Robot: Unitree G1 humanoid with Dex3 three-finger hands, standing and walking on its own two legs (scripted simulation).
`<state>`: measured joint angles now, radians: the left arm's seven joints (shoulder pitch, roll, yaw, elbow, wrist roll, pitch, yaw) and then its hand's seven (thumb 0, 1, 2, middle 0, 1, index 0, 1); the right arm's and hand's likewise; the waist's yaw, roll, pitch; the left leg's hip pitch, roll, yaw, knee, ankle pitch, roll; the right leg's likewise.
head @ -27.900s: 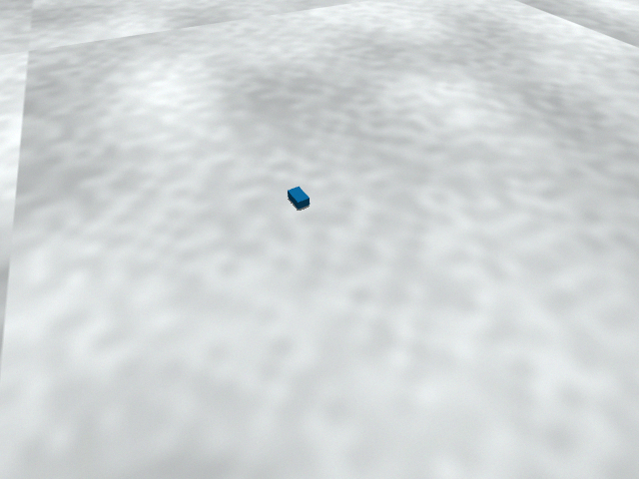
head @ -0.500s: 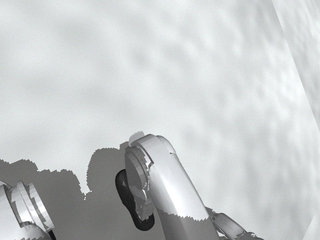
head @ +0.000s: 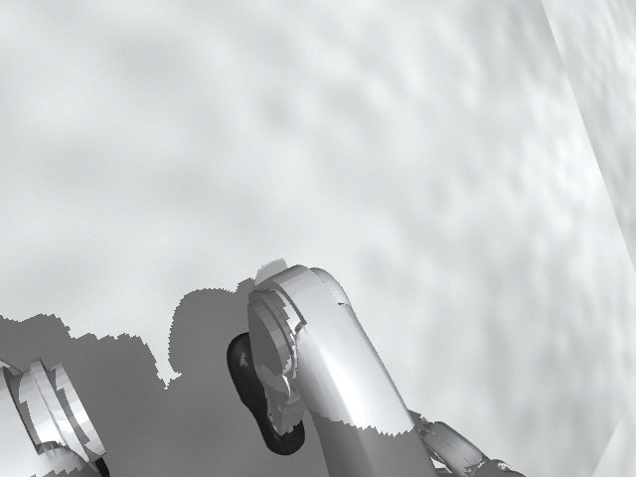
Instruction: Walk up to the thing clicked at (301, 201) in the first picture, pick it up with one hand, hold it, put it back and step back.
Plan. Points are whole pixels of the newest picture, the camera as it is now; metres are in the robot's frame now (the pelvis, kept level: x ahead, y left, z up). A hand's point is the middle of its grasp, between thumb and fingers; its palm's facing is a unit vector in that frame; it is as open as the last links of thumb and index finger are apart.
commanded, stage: withdraw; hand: left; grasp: from above
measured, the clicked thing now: out of the picture +0.44 +0.37 -0.29
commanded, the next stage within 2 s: home in 0.98 s
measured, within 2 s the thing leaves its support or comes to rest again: neither
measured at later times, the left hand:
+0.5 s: hand out of the picture +0.44 +0.39 -0.12, palm faces -0.31 -0.09 -0.95, open 14.0 cm
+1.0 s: hand out of the picture +0.43 +0.38 -0.14, palm faces -0.44 -0.12 -0.89, open 13.9 cm
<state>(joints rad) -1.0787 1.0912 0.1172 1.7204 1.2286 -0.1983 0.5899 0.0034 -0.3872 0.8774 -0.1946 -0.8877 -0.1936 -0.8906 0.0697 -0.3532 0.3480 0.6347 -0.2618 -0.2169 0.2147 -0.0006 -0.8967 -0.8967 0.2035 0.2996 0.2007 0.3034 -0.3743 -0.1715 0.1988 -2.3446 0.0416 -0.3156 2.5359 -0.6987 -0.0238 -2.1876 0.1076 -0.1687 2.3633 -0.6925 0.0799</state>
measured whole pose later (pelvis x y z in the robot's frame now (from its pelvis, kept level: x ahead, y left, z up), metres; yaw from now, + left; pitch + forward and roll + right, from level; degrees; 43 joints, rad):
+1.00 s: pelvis -0.01 -0.01 +0.02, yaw +6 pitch +30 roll -11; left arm -1.05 0.92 0.07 1.47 1.27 -0.25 0.31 0.00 -0.47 0.98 -0.10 -0.99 -0.10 -0.99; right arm 0.17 -0.33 0.18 0.65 -0.16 0.00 0.10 0.00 -0.90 -0.89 0.20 0.30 0.20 0.30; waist -0.28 -0.05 0.04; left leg -2.36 0.02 -0.21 2.41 -0.60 -0.02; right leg -2.22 0.05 -0.10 2.32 -0.66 0.05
